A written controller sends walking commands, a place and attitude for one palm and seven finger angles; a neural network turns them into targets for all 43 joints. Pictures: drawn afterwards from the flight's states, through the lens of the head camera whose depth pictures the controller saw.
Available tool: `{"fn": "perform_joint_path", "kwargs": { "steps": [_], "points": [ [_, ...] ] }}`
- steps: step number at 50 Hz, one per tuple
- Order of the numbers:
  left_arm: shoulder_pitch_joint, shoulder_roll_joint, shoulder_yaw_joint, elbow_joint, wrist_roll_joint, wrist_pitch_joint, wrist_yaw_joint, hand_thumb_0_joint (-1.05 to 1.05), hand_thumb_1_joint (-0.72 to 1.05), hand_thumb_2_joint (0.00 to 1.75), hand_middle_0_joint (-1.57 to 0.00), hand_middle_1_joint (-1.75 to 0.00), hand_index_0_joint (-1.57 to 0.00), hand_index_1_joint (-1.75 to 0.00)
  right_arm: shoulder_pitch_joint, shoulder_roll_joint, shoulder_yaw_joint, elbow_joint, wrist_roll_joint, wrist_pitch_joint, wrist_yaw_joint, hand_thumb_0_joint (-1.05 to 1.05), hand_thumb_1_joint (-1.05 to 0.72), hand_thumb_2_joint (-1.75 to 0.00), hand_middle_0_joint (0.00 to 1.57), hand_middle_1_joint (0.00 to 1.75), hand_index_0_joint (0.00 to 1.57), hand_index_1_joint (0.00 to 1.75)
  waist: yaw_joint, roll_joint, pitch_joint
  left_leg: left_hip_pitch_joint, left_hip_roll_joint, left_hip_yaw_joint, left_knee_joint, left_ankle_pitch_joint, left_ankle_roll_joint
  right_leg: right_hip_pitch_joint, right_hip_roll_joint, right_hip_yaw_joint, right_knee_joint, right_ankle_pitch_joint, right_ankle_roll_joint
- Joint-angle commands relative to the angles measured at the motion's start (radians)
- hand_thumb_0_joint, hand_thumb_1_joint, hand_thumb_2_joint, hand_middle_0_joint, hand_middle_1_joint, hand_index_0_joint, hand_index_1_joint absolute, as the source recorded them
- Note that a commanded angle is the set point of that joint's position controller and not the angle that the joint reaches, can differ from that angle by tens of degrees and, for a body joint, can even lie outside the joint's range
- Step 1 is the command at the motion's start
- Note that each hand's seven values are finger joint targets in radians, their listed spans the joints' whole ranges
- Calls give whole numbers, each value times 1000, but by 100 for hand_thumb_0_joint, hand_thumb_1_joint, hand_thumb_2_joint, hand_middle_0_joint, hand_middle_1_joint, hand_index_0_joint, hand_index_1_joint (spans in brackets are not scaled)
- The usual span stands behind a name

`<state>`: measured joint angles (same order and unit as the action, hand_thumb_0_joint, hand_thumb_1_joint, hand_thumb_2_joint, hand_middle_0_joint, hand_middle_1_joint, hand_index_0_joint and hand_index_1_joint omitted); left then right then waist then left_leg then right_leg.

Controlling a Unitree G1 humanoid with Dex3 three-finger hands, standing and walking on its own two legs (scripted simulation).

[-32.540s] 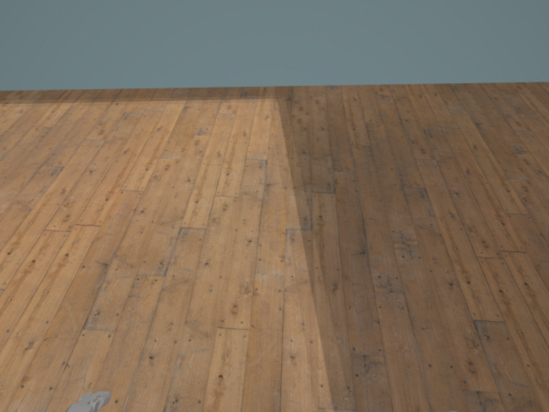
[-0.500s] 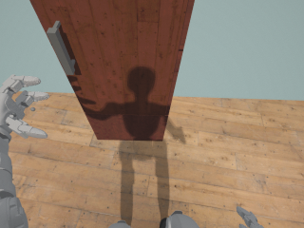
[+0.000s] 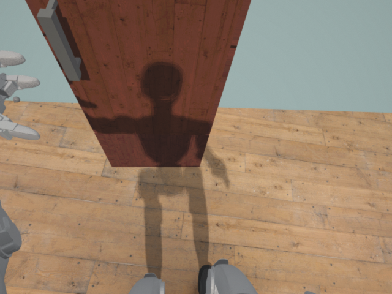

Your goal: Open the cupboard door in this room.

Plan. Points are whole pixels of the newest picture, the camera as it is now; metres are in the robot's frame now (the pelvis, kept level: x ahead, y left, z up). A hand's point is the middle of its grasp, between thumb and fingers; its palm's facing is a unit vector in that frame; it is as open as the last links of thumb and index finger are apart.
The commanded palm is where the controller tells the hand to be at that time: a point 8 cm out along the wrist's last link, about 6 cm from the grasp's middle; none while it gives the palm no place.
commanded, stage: move the hooked fingers beside the handle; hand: left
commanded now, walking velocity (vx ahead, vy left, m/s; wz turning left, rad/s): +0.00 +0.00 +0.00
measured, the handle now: (64, 42) +0.61 +0.27 +0.08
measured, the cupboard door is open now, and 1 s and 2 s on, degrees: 0 0 0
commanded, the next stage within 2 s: slide the fingers in behind the handle in 1.82 s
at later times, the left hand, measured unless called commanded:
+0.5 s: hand (31, 61) +0.53 +0.31 +0.10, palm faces +0.01 -1.00 -0.03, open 14.0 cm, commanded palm +0.53 +0.35 +0.08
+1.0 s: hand (24, 57) +0.55 +0.33 +0.09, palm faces +0.03 -1.00 -0.03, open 14.0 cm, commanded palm +0.54 +0.35 +0.08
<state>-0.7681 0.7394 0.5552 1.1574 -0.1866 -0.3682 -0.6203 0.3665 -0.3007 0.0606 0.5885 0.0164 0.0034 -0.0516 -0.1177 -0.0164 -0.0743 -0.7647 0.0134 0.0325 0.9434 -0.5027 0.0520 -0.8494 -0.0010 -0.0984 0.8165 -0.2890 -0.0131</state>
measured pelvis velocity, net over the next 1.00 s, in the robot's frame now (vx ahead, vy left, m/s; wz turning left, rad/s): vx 0.03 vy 0.00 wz -0.03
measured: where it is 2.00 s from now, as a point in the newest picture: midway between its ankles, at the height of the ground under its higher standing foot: outside the picture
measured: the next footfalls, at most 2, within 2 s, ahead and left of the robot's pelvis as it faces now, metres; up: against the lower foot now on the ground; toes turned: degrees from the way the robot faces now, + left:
none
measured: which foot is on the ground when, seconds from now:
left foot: down 0.00-1.00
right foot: down 0.00-1.00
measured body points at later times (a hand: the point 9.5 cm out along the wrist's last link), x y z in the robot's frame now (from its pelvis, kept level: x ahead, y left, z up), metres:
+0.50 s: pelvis +0.01 +0.01 -0.01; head +0.18 +0.04 +0.41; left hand +0.53 +0.36 +0.10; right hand -0.02 -0.26 -0.10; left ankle -0.03 +0.08 -0.69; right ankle +0.05 -0.12 -0.69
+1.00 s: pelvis +0.03 +0.00 -0.01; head +0.21 +0.05 +0.39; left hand +0.54 +0.38 +0.09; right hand -0.01 -0.26 -0.09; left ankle -0.03 +0.08 -0.69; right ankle +0.05 -0.12 -0.69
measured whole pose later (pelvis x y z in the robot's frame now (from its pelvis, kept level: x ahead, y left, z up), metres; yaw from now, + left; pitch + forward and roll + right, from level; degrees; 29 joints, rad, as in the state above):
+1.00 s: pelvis +0.03 +0.00 -0.01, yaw -2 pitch +28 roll -6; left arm -1.02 1.00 0.64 1.24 -0.05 -0.26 -0.62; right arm 0.43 -0.29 0.09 0.54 -0.01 0.15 0.00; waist -0.23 0.01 -0.08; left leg -0.95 0.05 -0.01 1.02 -0.55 0.04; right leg -1.00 0.04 -0.13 0.82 -0.31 -0.01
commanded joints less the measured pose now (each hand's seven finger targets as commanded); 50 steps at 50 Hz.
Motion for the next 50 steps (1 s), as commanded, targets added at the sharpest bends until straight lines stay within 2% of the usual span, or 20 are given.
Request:
{"fn": "perform_joint_path", "kwargs": {
  "steps": [1, 3, 4, 8, 9, 11, 14, 16, 20, 25, 26, 30, 31, 33, 36, 39, 42, 44, 48, 50],
  "points": [
    [-420, 332, 28, -146, -23, -36, -9, 0, -50, 30, -30, -120, -30, -120, 158, -204, -71, -49, -7, 4, -8, 0, -90, -90, 20, 30, 20, 30, -25, 189, -424, 224, 24, -115, -116, 600, -71, 223, 40, 58, -20, 202, -16],
    [-445, 373, 38, -113, 0, -23, -1, 0, -50, 30, -30, -120, -30, -120, 164, -208, -66, -54, -8, 15, -9, 0, -90, -90, 20, 30, 20, 30, -26, 199, -394, 193, 21, -121, -117, 584, -71, 210, 41, 55, -14, 188, -22],
    [-460, 393, 44, -119, 16, -20, 8, 0, -50, 30, -30, -120, -30, -120, 170, -205, -66, -51, -11, 23, -7, 0, -90, -90, 20, 30, 20, 30, -24, 240, -409, 212, 23, -120, -113, 604, -75, 199, 40, 55, -12, 190, -21],
    [-511, 435, 58, -135, 42, -35, 39, 0, -50, 30, -30, -120, -30, -120, 194, -210, -66, -59, -19, 43, -4, 0, -90, -90, 20, 30, 20, 30, -41, 224, -443, 222, 30, -133, -94, 653, -81, 187, 46, 49, 2, 208, -22],
    [-543, 450, 63, -146, 47, -40, 43, 0, -50, 30, -30, -120, -30, -120, 200, -209, -66, -54, -21, 48, -3, 0, -90, -90, 20, 30, 20, 30, -44, 255, -475, 244, 33, -137, -90, 678, -86, 181, 47, 50, 4, 210, -20],
    [-566, 428, 47, -125, 43, -41, 44, 0, -50, 30, -30, -120, -30, -120, 208, -210, -65, -46, -22, 57, 0, 0, -90, -90, 20, 30, 20, 30, -62, 266, -470, 260, 38, -140, -81, 684, -88, 149, 48, 46, -1, 202, -17],
    [-575, 484, 72, -79, 59, -26, 40, 0, -50, 30, -30, -120, -30, -120, 227, -219, -64, -41, -25, 65, -2, 0, -90, -90, 20, 30, 20, 30, -69, 250, -479, 239, 39, -145, -70, 700, -83, 158, 51, 46, 5, 219, -18],
    [-602, 473, 39, -49, 78, -5, 35, 0, -50, 30, -30, -120, -30, -120, 237, -215, -54, -36, -24, 80, -1, 0, -90, -90, 20, 30, 20, 30, -87, 253, -456, 211, 38, -140, -63, 679, -73, 147, 49, 47, 2, 223, -13],
    [-606, 534, 70, -59, 99, 10, 35, 0, -50, 30, -30, -120, -30, -120, 264, -219, -55, -42, -31, 99, 3, 0, -90, -90, 20, 30, 20, 30, -80, 298, -512, 250, 44, -153, -50, 788, -84, 147, 52, 39, 12, 266, -16],
    [-674, 564, 79, -38, 100, 19, 42, 0, -50, 30, -30, -120, -30, -120, 276, -220, -48, -43, -32, 114, 6, 0, -90, -90, 20, 30, 20, 30, -114, 271, -492, 174, 41, -135, -33, 712, -57, 170, 57, 49, 6, 291, -12],
    [-676, 604, 102, -31, 107, 24, 45, 0, -50, 30, -30, -120, -30, -120, 281, -223, -46, -47, -34, 115, 6, 0, -90, -90, 20, 30, 20, 30, -114, 245, -502, 138, 38, -132, -32, 689, -49, 202, 57, 50, 10, 304, -12],
    [-709, 654, 84, 0, 152, 42, 48, 0, -50, 30, -30, -120, -30, -120, 289, -219, -29, -49, -30, 128, 8, 0, -90, -90, 20, 30, 20, 30, -118, 328, -495, 113, 33, -119, -15, 680, -43, 189, 58, 57, 18, 312, -12],
    [-681, 668, 92, 6, 160, 46, 49, 0, -50, 30, -30, -120, -30, -120, 295, -218, -29, -52, -32, 131, 9, 0, -90, -90, 20, 30, 20, 30, -112, 310, -504, 107, 33, -123, -13, 689, -40, 203, 57, 54, 22, 318, -12],
    [-635, 646, 87, 4, 151, 49, 38, 0, -50, 30, -30, -120, -30, -120, 298, -217, -31, -65, -30, 134, 12, 0, -90, -90, 20, 30, 20, 30, -106, 318, -523, 128, 36, -125, -16, 734, -44, 206, 61, 48, 27, 341, -15],
    [-606, 689, 132, -26, 130, 58, 12, 0, -50, 30, -30, -120, -30, -120, 299, -225, -40, -72, -29, 137, 16, 0, -90, -90, 20, 30, 20, 30, -98, 282, -568, 110, 36, -118, -10, 725, -29, 250, 62, 52, 27, 372, -8],
    [-622, 692, 148, -68, 109, 54, -6, 0, -50, 30, -30, -120, -30, -120, 301, -228, -44, -69, -29, 137, 23, 0, -90, -90, 20, 30, 20, 30, -96, 322, -592, 151, 40, -121, -2, 765, -34, 230, 68, 51, 32, 384, -12],
    [-633, 682, 142, -89, 113, 48, -2, 0, -50, 30, -30, -120, -30, -120, 301, -225, -45, -63, -30, 139, 29, 0, -90, -90, 20, 30, 20, 30, -103, 335, -563, 173, 42, -126, 1, 772, -37, 191, 71, 46, 24, 355, -9],
    [-650, 651, 123, -110, 110, 45, -1, 0, -50, 30, -30, -120, -30, -120, 306, -222, -45, -53, -29, 144, 32, 0, -90, -90, 20, 30, 20, 30, -105, 394, -578, 246, 49, -137, 7, 850, -53, 143, 74, 39, 26, 355, -12],
    [-596, 595, 108, -157, 93, 45, -3, 0, -50, 30, -30, -120, -30, -120, 313, -219, -53, -52, -31, 148, 39, 0, -90, -90, 20, 30, 20, 30, -95, 426, -604, 356, 59, -157, 8, 986, -72, 104, 77, 26, 19, 366, -16],
    [-568, 557, 88, -135, 82, 58, -8, 0, -50, 30, -30, -120, -30, -120, 305, -217, -54, -47, -30, 151, 41, 0, -90, -90, 20, 30, 20, 30, -98, 387, -563, 351, 60, -156, 3, 974, -71, 92, 79, 23, 5, 350, -11]
  ]
}}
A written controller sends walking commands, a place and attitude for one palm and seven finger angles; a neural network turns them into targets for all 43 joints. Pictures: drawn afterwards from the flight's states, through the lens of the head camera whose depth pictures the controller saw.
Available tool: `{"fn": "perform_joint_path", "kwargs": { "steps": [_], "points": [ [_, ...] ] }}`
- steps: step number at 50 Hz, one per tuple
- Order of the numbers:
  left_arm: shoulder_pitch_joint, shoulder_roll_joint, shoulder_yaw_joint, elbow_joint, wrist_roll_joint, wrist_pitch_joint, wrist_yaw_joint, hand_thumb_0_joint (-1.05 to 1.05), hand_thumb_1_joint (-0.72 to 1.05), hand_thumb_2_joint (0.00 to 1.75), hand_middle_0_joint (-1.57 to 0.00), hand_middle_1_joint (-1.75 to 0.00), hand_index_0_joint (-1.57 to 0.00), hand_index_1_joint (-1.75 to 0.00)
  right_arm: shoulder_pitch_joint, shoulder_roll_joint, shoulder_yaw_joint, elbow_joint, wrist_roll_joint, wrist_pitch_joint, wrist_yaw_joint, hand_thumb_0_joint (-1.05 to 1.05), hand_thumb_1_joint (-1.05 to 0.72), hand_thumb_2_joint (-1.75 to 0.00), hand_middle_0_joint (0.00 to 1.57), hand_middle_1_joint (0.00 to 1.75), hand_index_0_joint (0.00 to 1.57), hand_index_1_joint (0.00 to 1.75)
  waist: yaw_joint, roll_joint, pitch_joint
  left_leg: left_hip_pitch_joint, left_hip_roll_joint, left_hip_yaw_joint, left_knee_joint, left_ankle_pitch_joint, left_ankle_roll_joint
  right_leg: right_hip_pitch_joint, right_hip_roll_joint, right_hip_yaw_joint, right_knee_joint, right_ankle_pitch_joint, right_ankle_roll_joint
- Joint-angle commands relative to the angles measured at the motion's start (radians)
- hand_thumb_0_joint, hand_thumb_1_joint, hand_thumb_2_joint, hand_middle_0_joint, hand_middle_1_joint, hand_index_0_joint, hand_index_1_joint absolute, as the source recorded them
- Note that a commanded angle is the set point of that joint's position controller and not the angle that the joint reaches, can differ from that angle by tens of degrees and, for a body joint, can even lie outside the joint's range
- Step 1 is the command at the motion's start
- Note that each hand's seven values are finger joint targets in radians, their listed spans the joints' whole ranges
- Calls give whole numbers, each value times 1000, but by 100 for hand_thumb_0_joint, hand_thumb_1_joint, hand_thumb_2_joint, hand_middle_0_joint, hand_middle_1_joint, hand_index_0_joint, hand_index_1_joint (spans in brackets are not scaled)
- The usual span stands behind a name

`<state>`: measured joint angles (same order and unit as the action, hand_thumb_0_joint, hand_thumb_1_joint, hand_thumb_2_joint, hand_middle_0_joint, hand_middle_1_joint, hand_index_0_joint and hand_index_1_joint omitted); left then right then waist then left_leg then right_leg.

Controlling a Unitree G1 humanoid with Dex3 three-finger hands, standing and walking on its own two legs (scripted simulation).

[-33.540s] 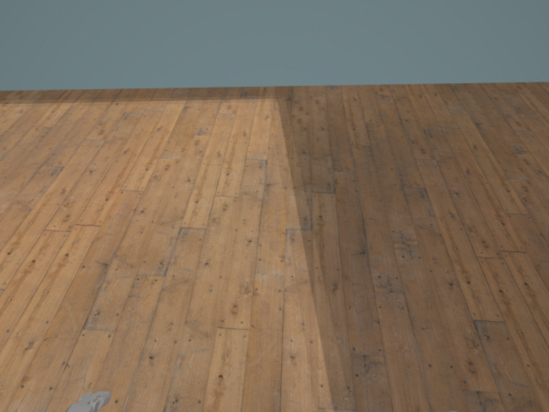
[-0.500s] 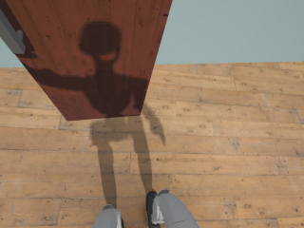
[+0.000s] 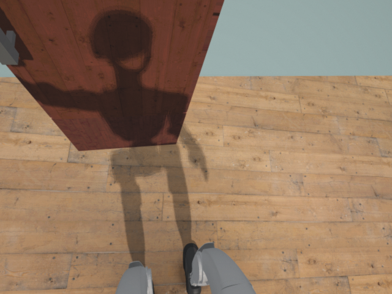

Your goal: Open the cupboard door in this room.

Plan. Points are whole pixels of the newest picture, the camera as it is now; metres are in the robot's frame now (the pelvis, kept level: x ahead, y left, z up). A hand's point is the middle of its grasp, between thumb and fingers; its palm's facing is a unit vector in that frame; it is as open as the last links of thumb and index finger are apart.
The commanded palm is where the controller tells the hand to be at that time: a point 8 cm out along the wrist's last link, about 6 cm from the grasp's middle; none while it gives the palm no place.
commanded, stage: move the hooked fingers beside the handle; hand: left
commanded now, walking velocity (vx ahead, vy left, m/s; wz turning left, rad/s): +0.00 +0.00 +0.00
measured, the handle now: out of the picture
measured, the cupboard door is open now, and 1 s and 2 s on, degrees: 0 0 0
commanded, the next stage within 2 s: slide the fingers in behind the handle in 0.82 s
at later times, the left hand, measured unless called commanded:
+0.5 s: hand out of the picture +0.50 +0.35 +0.10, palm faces +0.05 -1.00 -0.02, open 14.0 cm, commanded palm +0.50 +0.37 +0.08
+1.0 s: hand out of the picture +0.51 +0.34 +0.10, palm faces +0.06 -1.00 -0.04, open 14.0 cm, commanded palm +0.50 +0.36 +0.08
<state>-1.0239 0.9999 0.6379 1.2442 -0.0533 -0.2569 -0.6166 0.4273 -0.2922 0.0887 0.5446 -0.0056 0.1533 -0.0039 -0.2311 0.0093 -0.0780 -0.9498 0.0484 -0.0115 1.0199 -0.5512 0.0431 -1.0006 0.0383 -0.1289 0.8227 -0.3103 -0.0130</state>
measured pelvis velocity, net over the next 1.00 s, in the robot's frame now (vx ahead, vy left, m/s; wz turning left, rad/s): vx -0.02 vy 0.00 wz -0.02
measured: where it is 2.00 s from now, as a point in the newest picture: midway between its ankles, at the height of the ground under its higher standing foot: outside the picture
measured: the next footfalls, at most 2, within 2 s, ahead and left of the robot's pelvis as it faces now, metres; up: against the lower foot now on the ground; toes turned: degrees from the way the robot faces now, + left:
none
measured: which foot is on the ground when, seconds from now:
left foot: down 0.00-1.00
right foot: down 0.00-1.00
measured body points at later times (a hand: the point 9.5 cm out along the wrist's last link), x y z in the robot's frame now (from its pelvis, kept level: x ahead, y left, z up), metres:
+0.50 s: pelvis -0.01 +0.01 +0.00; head +0.17 +0.06 +0.41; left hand +0.49 +0.40 +0.10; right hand -0.02 -0.26 -0.09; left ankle -0.06 +0.08 -0.68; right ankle +0.03 -0.12 -0.68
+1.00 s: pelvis -0.02 +0.00 -0.01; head +0.17 +0.05 +0.40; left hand +0.50 +0.39 +0.10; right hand -0.06 -0.26 -0.09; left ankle -0.06 +0.08 -0.68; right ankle +0.03 -0.12 -0.68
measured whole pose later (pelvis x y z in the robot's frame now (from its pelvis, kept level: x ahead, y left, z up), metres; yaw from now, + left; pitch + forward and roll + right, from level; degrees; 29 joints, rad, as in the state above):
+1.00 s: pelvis -0.02 +0.00 -0.01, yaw -1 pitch +28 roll -7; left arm -1.09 1.05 0.62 1.31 -0.03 -0.26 -0.60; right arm 0.44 -0.29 0.11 0.55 0.00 0.14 -0.02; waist -0.25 0.02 -0.06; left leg -1.00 0.04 -0.02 1.07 -0.56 0.05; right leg -1.06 0.04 -0.12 0.86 -0.30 -0.01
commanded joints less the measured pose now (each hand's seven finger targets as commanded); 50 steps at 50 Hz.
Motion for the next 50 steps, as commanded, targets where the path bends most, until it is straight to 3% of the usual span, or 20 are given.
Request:
{"fn": "perform_joint_path", "kwargs": {
  "steps": [1, 3, 5, 7, 8, 12, 13, 16, 18, 20, 23, 27, 30, 33, 36, 40, 42, 46, 48, 50],
  "points": [
    [-307, 284, 2, -205, -56, -45, -12, 0, -50, 30, -30, -120, -30, -120, 238, -225, -80, -7, -7, 3, -5, 0, -90, -90, 20, 30, 20, 30, 12, 320, -527, 487, 21, -103, -77, 958, -49, 259, 40, 56, -5, 365, -9],
    [-329, 256, -19, -170, -62, -35, -10, 0, -50, 30, -30, -120, -30, -120, 221, -222, -74, -16, -3, 3, -8, 0, -90, -90, 20, 30, 20, 30, 0, 301, -462, 421, 10, -89, -86, 870, -36, 264, 38, 61, -8, 360, -13],
    [-340, 321, 12, -145, -45, -30, 4, 0, -50, 30, -30, -120, -30, -120, 221, -227, -75, -19, -6, -1, -12, 0, -90, -90, 20, 30, 20, 30, 2, 260, -451, 361, 4, -86, -89, 819, -31, 309, 36, 65, -2, 365, -11],
    [-303, 341, 26, -168, -29, -40, 23, 0, -50, 30, -30, -120, -30, -120, 221, -221, -76, -34, -6, -6, -13, 0, -90, -90, 20, 30, 20, 30, 24, 269, -490, 341, -2, -79, -91, 826, -31, 361, 32, 71, 12, 396, -13],
    [-308, 343, 32, -191, -31, -54, 29, 0, -50, 30, -30, -120, -30, -120, 219, -223, -77, -37, -10, -10, -13, 0, -90, -90, 20, 30, 20, 30, 31, 316, -512, 379, 1, -84, -87, 884, -44, 349, 34, 69, 20, 416, -20],
    [-313, 390, 67, -180, -28, -75, 39, 0, -50, 30, -30, -120, -30, -120, 208, -227, -82, -37, -13, -24, -11, 0, -90, -90, 20, 30, 20, 30, 25, 242, -505, 316, 1, -72, -74, 810, -32, 390, 35, 78, 25, 415, -14],
    [-317, 392, 74, -179, -36, -81, 33, 0, -50, 30, -30, -120, -30, -120, 205, -229, -81, -43, -11, -29, -11, 0, -90, -90, 20, 30, 20, 30, 31, 271, -519, 315, -3, -72, -73, 808, -33, 394, 36, 82, 32, 420, -21],
    [-333, 386, 56, -171, -32, -82, 12, 0, -50, 30, -30, -120, -30, -120, 207, -230, -78, -29, -6, -28, -13, 0, -90, -90, 20, 30, 20, 30, 27, 292, -517, 349, 1, -83, -76, 816, -43, 357, 36, 72, 29, 378, -16],
    [-328, 364, 44, -205, -37, -89, 0, 0, -50, 30, -30, -120, -30, -120, 213, -231, -80, -29, -5, -25, -14, 0, -90, -90, 20, 30, 20, 30, 36, 362, -561, 441, 9, -101, -73, 929, -64, 310, 37, 64, 35, 376, -20],
    [-336, 323, 10, -192, -38, -82, -9, 0, -50, 30, -30, -120, -30, -120, 219, -231, -79, -10, -5, -18, -13, 0, -90, -90, 20, 30, 20, 30, 19, 358, -549, 490, 19, -114, -67, 962, -75, 239, 40, 54, 26, 336, -13],
    [-368, 257, -31, -153, -63, -69, -24, 0, -50, 30, -30, -120, -30, -120, 219, -229, -74, -6, -1, -13, -17, 0, -90, -90, 20, 30, 20, 30, -12, 290, -486, 442, 15, -113, -72, 882, -62, 221, 41, 52, 14, 312, -12],
    [-403, 292, -29, -127, -43, -58, -6, 0, -50, 30, -30, -120, -30, -120, 221, -230, -68, 2, -2, -13, -24, 0, -90, -90, 20, 30, 20, 30, -17, 291, -468, 384, 10, -110, -78, 795, -58, 223, 37, 53, 15, 274, -12],
    [-408, 330, -12, -152, -20, -68, 17, 0, -50, 30, -30, -120, -30, -120, 226, -227, -66, 0, -7, -16, -23, 0, -90, -90, 20, 30, 20, 30, 2, 364, -514, 412, 10, -110, -71, 840, -74, 226, 35, 57, 26, 286, -18],
    [-425, 352, -2, -148, -11, -76, 39, 0, -50, 30, -30, -120, -30, -120, 220, -225, -61, -9, -8, -17, -24, 0, -90, -90, 20, 30, 20, 30, -2, 322, -487, 361, 9, -110, -73, 790, -66, 252, 38, 56, 30, 284, -21],
    [-411, 410, 32, -140, -2, -73, 47, 0, -50, 30, -30, -120, -30, -120, 217, -230, -62, -17, -8, -23, -24, 0, -90, -90, 20, 30, 20, 30, 6, 297, -520, 301, 3, -92, -70, 716, -49, 316, 36, 68, 32, 297, -17],
    [-400, 437, 30, -113, 15, -67, 42, 0, -50, 30, -30, -120, -30, -120, 217, -231, -54, -19, -5, -23, -26, 0, -90, -90, 20, 30, 20, 30, 13, 324, -505, 285, 2, -92, -70, 707, -51, 304, 36, 66, 38, 283, -18],
    [-412, 426, 19, -108, 11, -62, 38, 0, -50, 30, -30, -120, -30, -120, 216, -230, -50, -21, -2, -19, -27, 0, -90, -90, 20, 30, 20, 30, 1, 288, -491, 258, 1, -87, -72, 668, -38, 313, 37, 68, 33, 281, -12],
    [-416, 425, 30, -139, -5, -69, 19, 0, -50, 30, -30, -120, -30, -120, 232, -235, -58, -12, -1, -19, -29, 0, -90, -90, 20, 30, 20, 30, -1, 319, -550, 332, 10, -101, -64, 747, -52, 280, 39, 61, 39, 287, -12],
    [-397, 380, 12, -158, -22, -71, 6, 0, -50, 30, -30, -120, -30, -120, 240, -233, -60, -14, 0, -16, -24, 0, -90, -90, 20, 30, 20, 30, 3, 347, -574, 386, 12, -111, -66, 820, -62, 260, 41, 56, 40, 301, -16],
    [-385, 338, -11, -148, -32, -62, -5, 0, -50, 30, -30, -120, -30, -120, 240, -232, -61, -5, 0, -12, -20, 0, -90, -90, 20, 30, 20, 30, -6, 332, -544, 396, 16, -110, -62, 818, -61, 231, 42, 54, 29, 291, -11]
  ]
}}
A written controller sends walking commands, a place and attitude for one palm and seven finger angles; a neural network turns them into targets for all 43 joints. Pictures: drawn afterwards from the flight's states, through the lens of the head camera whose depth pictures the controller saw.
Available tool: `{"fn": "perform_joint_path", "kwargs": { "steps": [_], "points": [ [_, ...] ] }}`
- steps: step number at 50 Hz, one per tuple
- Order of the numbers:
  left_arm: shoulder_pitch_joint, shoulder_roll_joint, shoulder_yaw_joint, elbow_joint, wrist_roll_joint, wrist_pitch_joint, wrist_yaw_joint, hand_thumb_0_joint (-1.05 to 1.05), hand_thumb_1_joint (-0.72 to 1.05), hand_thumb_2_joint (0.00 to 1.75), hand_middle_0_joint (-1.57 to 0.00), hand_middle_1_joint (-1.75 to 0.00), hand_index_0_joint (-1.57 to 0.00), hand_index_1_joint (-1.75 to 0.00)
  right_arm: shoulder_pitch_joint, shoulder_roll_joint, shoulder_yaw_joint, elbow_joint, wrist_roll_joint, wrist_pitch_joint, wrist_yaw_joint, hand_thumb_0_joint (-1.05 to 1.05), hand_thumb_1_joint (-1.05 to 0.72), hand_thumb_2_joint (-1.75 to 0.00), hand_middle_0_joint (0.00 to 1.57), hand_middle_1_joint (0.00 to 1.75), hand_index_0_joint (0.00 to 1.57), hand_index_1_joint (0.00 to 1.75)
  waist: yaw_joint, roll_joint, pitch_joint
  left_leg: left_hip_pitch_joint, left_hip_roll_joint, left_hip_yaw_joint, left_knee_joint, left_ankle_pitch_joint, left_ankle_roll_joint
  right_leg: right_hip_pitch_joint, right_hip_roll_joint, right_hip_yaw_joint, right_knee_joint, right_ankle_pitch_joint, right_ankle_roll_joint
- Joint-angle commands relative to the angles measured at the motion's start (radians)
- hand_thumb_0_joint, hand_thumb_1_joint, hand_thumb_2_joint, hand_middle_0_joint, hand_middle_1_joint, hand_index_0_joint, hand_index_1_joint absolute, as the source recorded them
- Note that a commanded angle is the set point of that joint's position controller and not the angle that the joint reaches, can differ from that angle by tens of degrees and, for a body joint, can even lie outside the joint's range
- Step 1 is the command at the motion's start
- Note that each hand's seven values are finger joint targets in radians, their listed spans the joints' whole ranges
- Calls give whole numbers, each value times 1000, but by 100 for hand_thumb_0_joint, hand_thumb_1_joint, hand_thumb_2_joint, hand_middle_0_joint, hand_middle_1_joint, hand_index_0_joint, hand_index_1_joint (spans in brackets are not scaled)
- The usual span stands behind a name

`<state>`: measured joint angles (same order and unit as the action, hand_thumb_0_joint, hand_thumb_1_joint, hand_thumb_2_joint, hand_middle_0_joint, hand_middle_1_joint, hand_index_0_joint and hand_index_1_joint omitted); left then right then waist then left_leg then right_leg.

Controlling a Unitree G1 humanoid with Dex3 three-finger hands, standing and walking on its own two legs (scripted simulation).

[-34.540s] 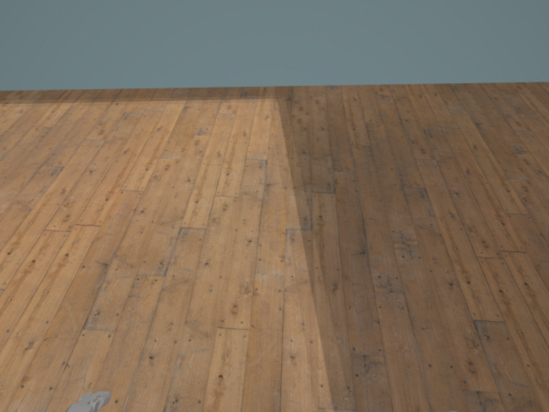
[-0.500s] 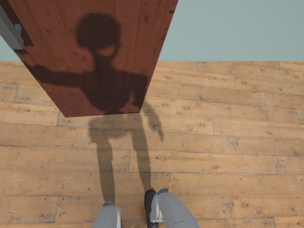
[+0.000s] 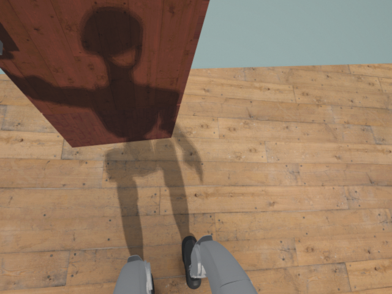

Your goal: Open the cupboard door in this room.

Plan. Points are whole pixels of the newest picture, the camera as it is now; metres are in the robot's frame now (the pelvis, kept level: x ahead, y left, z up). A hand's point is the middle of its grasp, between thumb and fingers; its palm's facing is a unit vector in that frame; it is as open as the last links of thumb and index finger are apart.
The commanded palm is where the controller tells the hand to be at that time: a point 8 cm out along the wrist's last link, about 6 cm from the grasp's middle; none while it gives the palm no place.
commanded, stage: slide the fingers in behind the handle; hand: left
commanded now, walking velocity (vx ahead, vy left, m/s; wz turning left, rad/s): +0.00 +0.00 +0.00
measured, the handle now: out of the picture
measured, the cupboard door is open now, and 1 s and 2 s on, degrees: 0 0 1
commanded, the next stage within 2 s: close the thumb around the handle in 1.52 s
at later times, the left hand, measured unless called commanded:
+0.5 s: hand out of the picture +0.53 +0.30 +0.10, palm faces +0.06 -1.00 -0.03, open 14.0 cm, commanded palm +0.51 +0.34 +0.09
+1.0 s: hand out of the picture +0.53 +0.27 +0.10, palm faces +0.04 -1.00 -0.01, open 14.0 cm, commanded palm +0.52 +0.30 +0.09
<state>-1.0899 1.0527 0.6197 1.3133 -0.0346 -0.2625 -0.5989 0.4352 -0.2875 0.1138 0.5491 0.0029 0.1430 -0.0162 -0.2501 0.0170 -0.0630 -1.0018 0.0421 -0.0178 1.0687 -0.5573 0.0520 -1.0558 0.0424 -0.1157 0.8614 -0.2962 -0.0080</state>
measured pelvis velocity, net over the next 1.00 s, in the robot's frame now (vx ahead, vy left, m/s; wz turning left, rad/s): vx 0.01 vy -0.01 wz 0.01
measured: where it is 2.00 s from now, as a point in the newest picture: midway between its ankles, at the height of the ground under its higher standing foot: (170, 288)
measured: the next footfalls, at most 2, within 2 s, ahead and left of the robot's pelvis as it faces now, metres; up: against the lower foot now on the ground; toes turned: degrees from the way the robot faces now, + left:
none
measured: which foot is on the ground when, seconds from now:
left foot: down 0.00-1.00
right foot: down 0.00-1.00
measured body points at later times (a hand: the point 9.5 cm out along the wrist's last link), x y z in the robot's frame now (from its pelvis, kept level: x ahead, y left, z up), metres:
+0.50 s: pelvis +0.01 -0.01 +0.01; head +0.18 +0.03 +0.43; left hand +0.52 +0.35 +0.11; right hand +0.00 -0.27 -0.08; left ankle -0.05 +0.07 -0.67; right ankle +0.05 -0.13 -0.67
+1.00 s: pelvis +0.01 -0.01 +0.01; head +0.18 +0.03 +0.43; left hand +0.53 +0.33 +0.10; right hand +0.00 -0.28 -0.08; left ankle -0.05 +0.07 -0.67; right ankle +0.05 -0.13 -0.67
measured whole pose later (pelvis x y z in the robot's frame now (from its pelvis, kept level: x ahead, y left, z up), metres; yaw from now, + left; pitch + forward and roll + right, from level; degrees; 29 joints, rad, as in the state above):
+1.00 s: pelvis +0.01 -0.01 +0.01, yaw +1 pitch +26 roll -5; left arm -1.01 0.80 0.52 1.24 -0.08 -0.31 -0.45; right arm 0.42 -0.29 0.07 0.57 -0.01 0.13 -0.01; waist -0.23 0.02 -0.08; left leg -0.90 0.03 -0.01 1.00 -0.55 0.04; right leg -0.98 0.04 -0.10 0.83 -0.31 -0.02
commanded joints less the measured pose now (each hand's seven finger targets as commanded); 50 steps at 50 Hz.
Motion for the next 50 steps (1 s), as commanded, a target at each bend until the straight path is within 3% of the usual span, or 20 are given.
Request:
{"fn": "perform_joint_path", "kwargs": {
  "steps": [1, 5, 10, 13, 14, 17, 18, 24, 26, 27, 32, 33, 34, 38, 39, 40, 44, 47, 49, 50],
  "points": [
    [-319, 267, -2, -213, -56, -50, -25, 0, -50, 30, -30, -120, -30, -120, 230, -235, -86, -7, -7, 2, -8, 0, -90, -90, 20, 30, 20, 30, 8, 311, -536, 436, 23, -101, -113, 810, -66, 283, 38, 39, -12, 275, -14],
    [-338, 227, -29, -214, -56, -38, -10, 0, -50, 30, -30, -120, -30, -120, 228, -230, -84, -7, -7, 4, -7, 0, -90, -90, 20, 30, 20, 30, 5, 328, -498, 438, 20, -101, -125, 785, -68, 258, 37, 38, -22, 247, -16],
    [-343, 216, -18, -281, -51, -63, 42, 0, -50, 30, -30, -120, -30, -120, 235, -224, -92, -7, -16, 3, -3, 0, -90, -90, 20, 30, 20, 30, 15, 335, -553, 476, 22, -104, -122, 842, -77, 286, 35, 42, -17, 287, -20],
    [-314, 226, 14, -329, -60, -80, 67, 0, -50, 30, -30, -120, -30, -120, 230, -222, -99, -22, -20, 0, 3, 0, -90, -90, 20, 30, 20, 30, 37, 340, -593, 483, 19, -97, -126, 871, -75, 349, 35, 49, -12, 337, -26],
    [-294, 205, -1, -311, -58, -76, 71, 0, -50, 30, -30, -120, -30, -120, 225, -218, -99, -19, -18, 0, 5, 0, -90, -90, 20, 30, 20, 30, 37, 347, -581, 486, 20, -95, -128, 877, -77, 344, 34, 51, -16, 341, -23],
    [-268, 191, -6, -288, -55, -67, 84, 0, -50, 30, -30, -120, -30, -120, 216, -215, -99, -27, -15, 1, 8, 0, -90, -90, 20, 30, 20, 30, 35, 276, -537, 408, 12, -73, -138, 781, -54, 400, 33, 60, -25, 352, -18],
    [-268, 194, 1, -306, -59, -72, 86, 0, -50, 30, -30, -120, -30, -120, 211, -215, -99, -34, -14, 1, 5, 0, -90, -90, 20, 30, 20, 30, 42, 290, -538, 410, 10, -75, -143, 789, -54, 411, 31, 61, -24, 362, -22],
    [-220, 185, 18, -303, -74, -87, 93, 0, -50, 30, -30, -120, -30, -120, 206, -216, -109, -37, -14, -10, 7, 0, -90, -90, 20, 30, 20, 30, 52, 241, -555, 380, 5, -59, -153, 754, -41, 479, 28, 76, -27, 405, -19],
    [-223, 186, 18, -290, -75, -91, 89, 0, -50, 30, -30, -120, -30, -120, 202, -216, -108, -36, -14, -14, 5, 0, -90, -90, 20, 30, 20, 30, 51, 222, -535, 343, 1, -51, -154, 702, -35, 491, 25, 82, -26, 396, -19],
    [-229, 156, -4, -272, -79, -91, 87, 0, -50, 30, -30, -120, -30, -120, 197, -212, -105, -34, -11, -15, 6, 0, -90, -90, 20, 30, 20, 30, 41, 204, -508, 321, -2, -44, -158, 660, -28, 492, 26, 85, -32, 389, -17],
    [-271, 107, -48, -299, -75, -109, 86, 0, -50, 30, -30, -120, -30, -120, 206, -210, -108, -14, -12, -14, 1, 0, -90, -90, 20, 30, 20, 30, 36, 252, -525, 398, 4, -61, -162, 706, -44, 434, 24, 78, -35, 350, -17],
    [-271, 70, -71, -309, -79, -114, 84, 0, -50, 30, -30, -120, -30, -120, 210, -208, -110, -17, -12, -13, 0, 0, -90, -90, 20, 30, 20, 30, 30, 271, -537, 437, 5, -66, -159, 749, -48, 407, 26, 74, -33, 352, -19],
    [-263, 83, -59, -297, -79, -113, 88, 0, -50, 30, -30, -120, -30, -120, 211, -211, -112, -6, -14, -14, -2, 0, -90, -90, 20, 30, 20, 30, 34, 261, -541, 445, 9, -73, -159, 761, -57, 399, 25, 70, -33, 343, -17],
    [-322, -6, -130, -287, -86, -109, 91, 0, -50, 30, -30, -120, -30, -120, 208, -208, -108, 4, -13, -16, -5, 0, -90, -90, 20, 30, 20, 30, 4, 247, -499, 431, 6, -71, -165, 706, -49, 376, 24, 70, -44, 317, -18],
    [-312, 21, -110, -268, -83, -104, 94, 0, -50, 30, -30, -120, -30, -120, 211, -210, -109, 13, -13, -15, -8, 0, -90, -90, 20, 30, 20, 30, 10, 239, -506, 426, 6, -73, -165, 698, -51, 382, 22, 70, -44, 313, -16],
    [-344, 22, -117, -271, -78, -104, 97, 0, -50, 30, -30, -120, -30, -120, 212, -210, -107, 17, -15, -17, -8, 0, -90, -90, 20, 30, 20, 30, 2, 239, -515, 418, 4, -75, -164, 685, -49, 386, 21, 72, -42, 314, -16],
    [-343, 35, -99, -275, -77, -103, 113, 0, -50, 30, -30, -120, -30, -120, 213, -204, -105, 16, -17, -19, -10, 0, -90, -90, 20, 30, 20, 30, 15, 273, -531, 418, 2, -75, -166, 705, -56, 397, 18, 72, -34, 329, -22],
    [-343, 56, -80, -283, -70, -107, 143, 0, -50, 30, -30, -120, -30, -120, 214, -201, -105, 6, -20, -20, -6, 0, -90, -90, 20, 30, 20, 30, 19, 228, -525, 379, 1, -68, -169, 673, -46, 435, 18, 76, -34, 346, -21],
    [-311, 88, -42, -315, -63, -124, 163, 0, -50, 30, -30, -120, -30, -120, 215, -200, -110, -6, -23, -25, -2, 0, -90, -90, 20, 30, 20, 30, 47, 285, -590, 413, -1, -65, -163, 738, -56, 462, 17, 82, -23, 382, -26],
    [-300, 73, -63, -304, -53, -124, 171, 0, -50, 30, -30, -120, -30, -120, 212, -198, -108, -2, -23, -24, 0, 0, -90, -90, 20, 30, 20, 30, 41, 272, -566, 404, 1, -60, -164, 726, -54, 451, 17, 80, -28, 377, -23]
  ]
}}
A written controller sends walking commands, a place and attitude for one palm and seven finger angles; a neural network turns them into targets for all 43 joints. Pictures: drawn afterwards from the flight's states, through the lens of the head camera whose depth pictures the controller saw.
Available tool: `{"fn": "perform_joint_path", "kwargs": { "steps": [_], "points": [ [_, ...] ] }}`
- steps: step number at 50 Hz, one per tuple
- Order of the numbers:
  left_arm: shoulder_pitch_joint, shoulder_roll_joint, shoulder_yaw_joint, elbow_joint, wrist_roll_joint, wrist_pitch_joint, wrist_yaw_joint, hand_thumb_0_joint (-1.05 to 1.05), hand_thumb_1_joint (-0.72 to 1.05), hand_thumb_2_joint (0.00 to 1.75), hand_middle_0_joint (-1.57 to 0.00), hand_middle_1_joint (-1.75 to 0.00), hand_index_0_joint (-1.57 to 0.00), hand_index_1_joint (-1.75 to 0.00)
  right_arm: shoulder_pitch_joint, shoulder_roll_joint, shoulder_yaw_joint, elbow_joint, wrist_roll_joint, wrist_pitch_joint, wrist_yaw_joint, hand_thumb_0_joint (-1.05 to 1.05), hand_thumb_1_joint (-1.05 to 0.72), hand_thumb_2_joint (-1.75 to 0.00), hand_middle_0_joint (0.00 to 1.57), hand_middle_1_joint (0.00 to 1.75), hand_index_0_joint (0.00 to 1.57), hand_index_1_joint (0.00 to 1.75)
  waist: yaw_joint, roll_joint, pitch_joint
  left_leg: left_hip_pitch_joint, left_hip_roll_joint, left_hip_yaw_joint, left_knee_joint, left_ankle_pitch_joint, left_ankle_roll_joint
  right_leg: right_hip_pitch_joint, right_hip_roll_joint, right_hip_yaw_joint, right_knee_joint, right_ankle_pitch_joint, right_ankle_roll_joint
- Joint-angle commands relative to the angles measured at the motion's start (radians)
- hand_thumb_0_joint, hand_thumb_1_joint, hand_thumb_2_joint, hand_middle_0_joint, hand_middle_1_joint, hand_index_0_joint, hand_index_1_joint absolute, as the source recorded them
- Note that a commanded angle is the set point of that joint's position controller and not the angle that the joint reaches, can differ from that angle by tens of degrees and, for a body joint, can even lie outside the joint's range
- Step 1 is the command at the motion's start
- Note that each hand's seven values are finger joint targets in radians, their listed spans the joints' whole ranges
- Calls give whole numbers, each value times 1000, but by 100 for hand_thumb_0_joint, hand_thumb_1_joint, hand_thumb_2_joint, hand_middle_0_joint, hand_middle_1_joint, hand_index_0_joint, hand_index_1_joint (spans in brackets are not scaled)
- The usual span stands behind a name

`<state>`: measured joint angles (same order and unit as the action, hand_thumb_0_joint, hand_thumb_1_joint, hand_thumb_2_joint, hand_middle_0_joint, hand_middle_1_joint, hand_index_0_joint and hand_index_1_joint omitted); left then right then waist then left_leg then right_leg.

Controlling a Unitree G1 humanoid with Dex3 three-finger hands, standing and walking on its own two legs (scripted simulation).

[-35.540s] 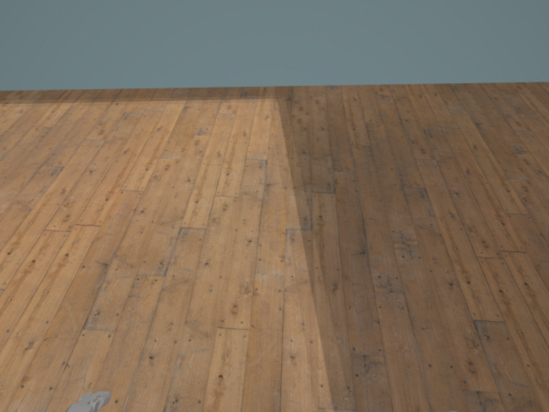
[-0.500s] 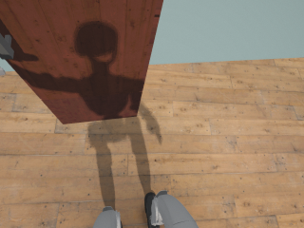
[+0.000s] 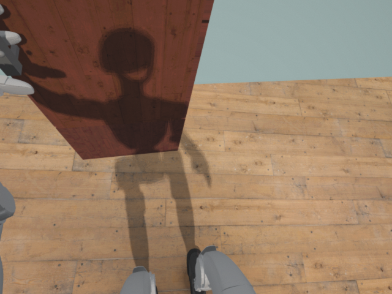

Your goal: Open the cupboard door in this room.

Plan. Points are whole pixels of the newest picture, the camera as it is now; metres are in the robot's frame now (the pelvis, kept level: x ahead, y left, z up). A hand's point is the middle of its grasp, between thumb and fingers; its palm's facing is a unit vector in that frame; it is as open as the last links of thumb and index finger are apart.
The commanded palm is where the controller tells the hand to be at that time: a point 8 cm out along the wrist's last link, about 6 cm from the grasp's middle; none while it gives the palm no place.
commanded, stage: slide the fingers in behind the handle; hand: left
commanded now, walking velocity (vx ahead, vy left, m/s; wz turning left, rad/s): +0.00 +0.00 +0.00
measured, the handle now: out of the picture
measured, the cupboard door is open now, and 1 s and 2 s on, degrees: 0 1 16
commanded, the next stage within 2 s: close the thumb around the handle in 0.52 s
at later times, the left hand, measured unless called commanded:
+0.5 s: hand (3, 53) +0.53 +0.27 +0.08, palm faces +0.04 -1.00 -0.03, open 14.1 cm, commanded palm +0.51 +0.30 +0.08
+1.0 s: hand (3, 54) +0.53 +0.27 +0.08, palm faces +0.04 -1.00 -0.03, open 10.1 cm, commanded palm +0.51 +0.31 +0.08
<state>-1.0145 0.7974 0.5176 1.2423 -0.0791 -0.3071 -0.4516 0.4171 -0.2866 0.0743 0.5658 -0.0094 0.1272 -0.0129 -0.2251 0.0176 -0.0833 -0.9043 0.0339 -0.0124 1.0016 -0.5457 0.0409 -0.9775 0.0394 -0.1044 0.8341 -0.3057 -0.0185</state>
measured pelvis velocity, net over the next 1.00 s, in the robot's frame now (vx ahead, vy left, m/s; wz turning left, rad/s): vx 0.01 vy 0.00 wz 0.00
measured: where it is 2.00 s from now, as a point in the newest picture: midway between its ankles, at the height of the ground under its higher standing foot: outside the picture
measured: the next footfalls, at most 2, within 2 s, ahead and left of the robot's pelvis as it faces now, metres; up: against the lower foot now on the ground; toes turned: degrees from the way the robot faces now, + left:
none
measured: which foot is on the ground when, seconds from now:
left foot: down 0.00-1.00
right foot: down 0.00-1.00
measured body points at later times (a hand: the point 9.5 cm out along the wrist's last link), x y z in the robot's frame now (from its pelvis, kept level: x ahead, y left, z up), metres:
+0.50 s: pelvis +0.01 +0.01 +0.00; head +0.17 +0.04 +0.42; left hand +0.52 +0.32 +0.09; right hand -0.02 -0.26 -0.09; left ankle -0.06 +0.08 -0.68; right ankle +0.04 -0.12 -0.68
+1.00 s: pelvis +0.01 +0.00 +0.01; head +0.17 +0.04 +0.42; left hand +0.52 +0.32 +0.09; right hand +0.00 -0.26 -0.09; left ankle -0.06 +0.08 -0.68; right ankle +0.04 -0.12 -0.68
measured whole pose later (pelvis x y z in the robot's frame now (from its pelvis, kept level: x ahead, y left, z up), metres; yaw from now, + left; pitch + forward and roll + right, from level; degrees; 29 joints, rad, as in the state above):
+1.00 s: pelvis +0.01 +0.00 +0.01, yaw +0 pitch +25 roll -5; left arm -0.96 0.74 0.49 1.22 -0.10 -0.34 -0.42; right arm 0.41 -0.27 0.06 0.58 -0.01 0.13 0.00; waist -0.20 0.03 -0.09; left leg -0.85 0.03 -0.02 0.97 -0.55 0.04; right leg -0.93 0.04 -0.10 0.81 -0.32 -0.01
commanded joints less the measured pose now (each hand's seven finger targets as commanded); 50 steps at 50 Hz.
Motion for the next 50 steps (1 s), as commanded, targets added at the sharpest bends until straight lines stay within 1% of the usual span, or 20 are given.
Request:
{"fn": "perform_joint_path", "kwargs": {
  "steps": [1, 3, 7, 8, 10, 12, 14, 16, 17, 19, 21, 23, 31, 37, 39, 42, 46, 47, 49, 50],
  "points": [
    [-386, 309, 21, -238, -4, -81, 26, 0, -50, 30, -30, -120, -30, -120, 228, -195, -66, -18, -9, -6, -2, 0, -90, -90, 20, 30, 20, 30, 12, 276, -521, 306, 11, -68, -101, 708, -45, 363, 21, 66, -3, 374, -12],
    [-372, 261, -1, -236, -16, -81, 24, 0, -50, 30, -30, -120, -30, -120, 230, -196, -69, -23, -8, -5, 0, 0, -90, -90, 20, 30, 20, 30, 3, 235, -506, 314, 13, -74, -108, 720, -40, 363, 24, 62, -9, 378, -12],
    [-369, 256, 2, -206, -26, -66, 15, 0, -50, 30, -30, -120, -30, -120, 234, -201, -71, -16, -6, -4, -1, 0, -90, -90, 20, 30, 20, 30, -6, 198, -500, 282, 10, -63, -113, 658, -28, 376, 23, 69, -17, 369, -6],
    [-388, 275, 12, -212, -23, -72, 16, 0, -50, 30, -30, -120, -30, -120, 235, -202, -69, -13, -7, -3, -5, 0, -90, -90, 20, 30, 20, 30, -5, 213, -488, 287, 11, -73, -116, 673, -32, 368, 22, 65, -14, 366, -11],
    [-391, 245, -11, -199, -20, -71, 15, 0, -50, 30, -30, -120, -30, -120, 238, -199, -71, -4, -7, -5, -3, 0, -90, -90, 20, 30, 20, 30, -10, 245, -484, 309, 11, -70, -114, 680, -39, 337, 22, 64, -17, 350, -8],
    [-363, 278, 13, -187, -12, -69, 18, 0, -50, 30, -30, -120, -30, -120, 242, -201, -70, -8, -9, -5, -4, 0, -90, -90, 20, 30, 20, 30, -2, 212, -489, 285, 11, -69, -114, 676, -35, 361, 22, 67, -14, 361, -8],
    [-401, 261, 3, -238, -17, -86, 18, 0, -50, 30, -30, -120, -30, -120, 244, -197, -73, -7, -12, -5, -4, 0, -90, -90, 20, 30, 20, 30, 2, 276, -536, 353, 14, -82, -110, 760, -52, 343, 21, 62, -6, 376, -11],
    [-363, 252, 9, -254, -25, -93, 16, 0, -50, 30, -30, -120, -30, -120, 247, -198, -76, -6, -14, -5, 0, 0, -90, -90, 20, 30, 20, 30, 13, 284, -557, 400, 21, -89, -104, 831, -64, 329, 24, 54, -4, 387, -13],
    [-340, 248, 17, -248, -32, -92, 18, 0, -50, 30, -30, -120, -30, -120, 250, -199, -80, -8, -15, -5, 2, 0, -90, -90, 20, 30, 20, 30, 13, 243, -555, 392, 22, -86, -104, 823, -59, 341, 26, 55, -9, 391, -11],
    [-356, 227, 1, -261, -37, -96, 19, 0, -50, 30, -30, -120, -30, -120, 244, -197, -80, -5, -14, -2, 3, 0, -90, -90, 20, 30, 20, 30, 8, 266, -539, 408, 23, -91, -104, 843, -63, 321, 27, 53, -10, 389, -11],
    [-359, 199, -19, -249, -37, -93, 23, 0, -50, 30, -30, -120, -30, -120, 241, -197, -80, -4, -13, -1, 5, 0, -90, -90, 20, 30, 20, 30, 2, 238, -501, 390, 21, -89, -111, 800, -60, 313, 28, 50, -18, 364, -9],
    [-359, 191, -23, -271, -34, -98, 30, 0, -50, 30, -30, -120, -30, -120, 242, -197, -82, -9, -13, 0, 4, 0, -90, -90, 20, 30, 20, 30, 5, 252, -520, 407, 20, -92, -111, 826, -60, 318, 28, 51, -15, 376, -13],
    [-332, 217, 5, -264, -38, -97, 32, 0, -50, 30, -30, -120, -30, -120, 235, -195, -84, -2, -14, 1, 5, 0, -90, -90, 20, 30, 20, 30, 18, 249, -516, 386, 17, -81, -115, 824, -57, 366, 25, 58, -17, 414, -12],
    [-341, 186, -23, -249, -37, -97, 30, 0, -16, 44, -32, -124, -32, -124, 230, -192, -84, -2, -11, 0, 3, 0, -90, -90, 20, 30, 20, 30, 6, 231, -494, 374, 15, -77, -115, 794, -52, 357, 24, 60, -20, 407, -9],
    [-352, 231, 8, -285, -36, -108, 28, 0, -5, 49, -33, -125, -33, -125, 234, -195, -87, 1, -14, -1, -1, 0, -90, -90, 20, 30, 20, 30, 20, 262, -552, 407, 17, -87, -110, 859, -63, 372, 22, 61, -9, 433, -13],
    [-327, 177, -22, -277, -44, -103, 24, 0, 12, 56, -34, -127, -34, -127, 229, -188, -86, -1, -13, -3, 4, 0, -90, -90, 20, 30, 20, 30, 17, 255, -540, 407, 17, -80, -107, 858, -59, 370, 23, 61, -15, 439, -11],
    [-346, 228, 5, -225, -40, -96, 23, 0, 34, 66, -36, -129, -36, -129, 223, -195, -82, 2, -10, -4, -2, 0, -90, -90, 20, 30, 20, 30, 5, 179, -489, 304, 9, -72, -113, 733, -39, 404, 21, 71, -16, 424, -9],
    [-359, 203, -20, -219, -38, -92, 21, 0, 40, 68, -36, -130, -36, -130, 219, -192, -79, 0, -7, -4, -2, 0, -90, -90, 20, 30, 20, 30, -6, 179, -481, 291, 5, -65, -117, 698, -32, 407, 20, 74, -18, 421, -6],
    [-367, 246, 15, -245, -39, -101, 17, 0, 51, 73, -37, -131, -37, -131, 225, -195, -81, 0, -11, -9, -4, 0, -90, -90, 20, 30, 20, 30, 13, 238, -528, 334, 7, -73, -114, 759, -45, 409, 18, 72, -10, 434, -12],
    [-328, 253, 22, -222, -37, -96, 14, 0, 56, 76, -38, -131, -38, -131, 225, -195, -82, -1, -10, -10, -4, 0, -90, -90, 20, 30, 20, 30, 20, 233, -532, 331, 7, -71, -110, 776, -46, 412, 18, 73, -7, 443, -13]
  ]
}}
